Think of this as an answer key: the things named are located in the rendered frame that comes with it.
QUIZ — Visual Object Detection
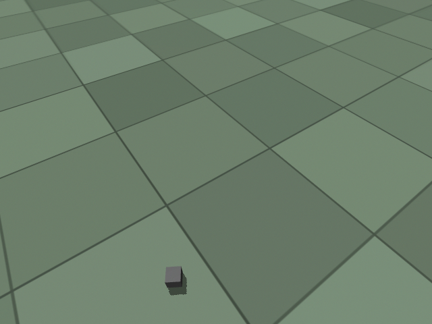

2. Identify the cube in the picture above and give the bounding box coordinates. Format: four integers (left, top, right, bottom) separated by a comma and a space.
165, 266, 183, 288

